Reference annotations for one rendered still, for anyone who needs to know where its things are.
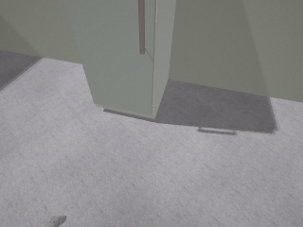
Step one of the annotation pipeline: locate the fridge door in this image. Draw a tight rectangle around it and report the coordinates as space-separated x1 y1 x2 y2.
63 0 157 115

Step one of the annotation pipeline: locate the robot left hand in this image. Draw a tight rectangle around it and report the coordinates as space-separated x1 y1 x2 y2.
42 215 67 227

